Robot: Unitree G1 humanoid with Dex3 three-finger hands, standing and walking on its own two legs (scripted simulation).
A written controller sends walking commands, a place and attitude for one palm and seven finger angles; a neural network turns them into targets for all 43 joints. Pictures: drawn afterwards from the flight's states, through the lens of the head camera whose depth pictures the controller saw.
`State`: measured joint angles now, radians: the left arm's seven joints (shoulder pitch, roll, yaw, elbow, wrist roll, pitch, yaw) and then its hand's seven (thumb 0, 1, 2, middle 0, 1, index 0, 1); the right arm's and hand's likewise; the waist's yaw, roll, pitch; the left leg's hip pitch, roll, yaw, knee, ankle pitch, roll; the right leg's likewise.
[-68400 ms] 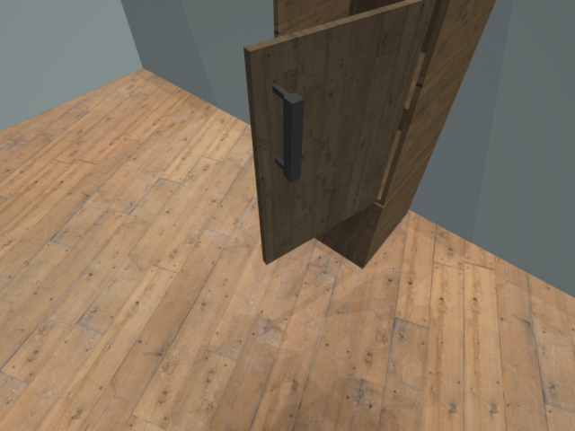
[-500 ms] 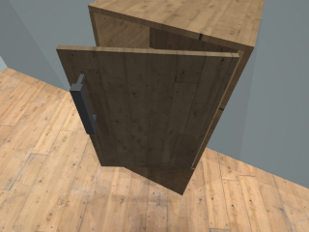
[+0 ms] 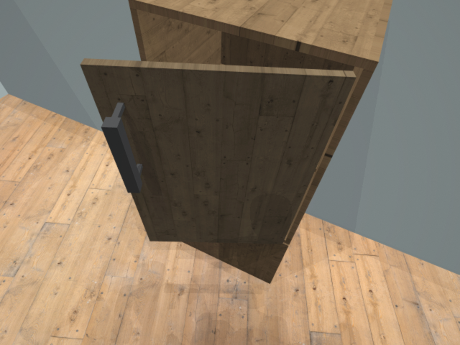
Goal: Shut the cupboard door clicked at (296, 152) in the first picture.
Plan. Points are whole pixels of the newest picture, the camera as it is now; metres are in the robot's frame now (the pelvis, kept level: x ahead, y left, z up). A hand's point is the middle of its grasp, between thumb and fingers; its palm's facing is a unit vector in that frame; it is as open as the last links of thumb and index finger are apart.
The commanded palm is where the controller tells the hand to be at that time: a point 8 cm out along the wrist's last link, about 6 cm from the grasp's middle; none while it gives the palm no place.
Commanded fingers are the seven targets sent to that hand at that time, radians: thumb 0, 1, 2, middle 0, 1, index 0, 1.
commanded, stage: raise the hand and make a fist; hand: left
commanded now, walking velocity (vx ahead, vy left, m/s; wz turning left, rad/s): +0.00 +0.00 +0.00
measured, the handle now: (127, 150) +0.42 +0.22 +0.09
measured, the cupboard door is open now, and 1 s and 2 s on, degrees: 25 25 25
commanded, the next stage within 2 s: bring the fist close to the handle in 1.86 s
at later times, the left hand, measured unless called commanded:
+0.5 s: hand out of the picture +0.13 +0.18 -0.01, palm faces +0.21 -0.97 -0.06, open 5.5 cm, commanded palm +0.13 +0.22 -0.01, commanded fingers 0.00 0.90 0.90 -0.71 -0.86 -0.71 -0.86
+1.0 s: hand (129, 283) +0.20 +0.17 +0.04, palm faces -0.01 -1.00 -0.03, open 3.4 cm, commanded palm +0.17 +0.23 +0.05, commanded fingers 0.00 0.90 0.90 -1.17 -1.36 -1.17 -1.36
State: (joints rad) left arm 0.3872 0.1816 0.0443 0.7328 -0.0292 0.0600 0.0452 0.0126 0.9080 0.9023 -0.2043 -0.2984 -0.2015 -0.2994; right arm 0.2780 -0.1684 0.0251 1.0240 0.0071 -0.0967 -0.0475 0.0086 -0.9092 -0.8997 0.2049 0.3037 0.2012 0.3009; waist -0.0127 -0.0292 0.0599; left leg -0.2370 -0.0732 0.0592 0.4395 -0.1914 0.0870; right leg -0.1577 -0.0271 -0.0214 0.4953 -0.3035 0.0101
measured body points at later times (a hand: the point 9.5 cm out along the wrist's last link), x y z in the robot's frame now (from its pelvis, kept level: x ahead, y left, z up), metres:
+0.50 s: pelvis -0.02 -0.04 -0.08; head +0.00 -0.02 +0.36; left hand +0.11 +0.23 -0.01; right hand +0.22 -0.26 -0.11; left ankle +0.03 +0.06 -0.74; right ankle +0.01 -0.11 -0.74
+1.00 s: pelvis +0.01 -0.01 -0.05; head +0.04 -0.01 +0.40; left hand +0.20 +0.22 +0.04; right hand +0.18 -0.26 -0.12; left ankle +0.03 +0.06 -0.74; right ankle +0.01 -0.11 -0.74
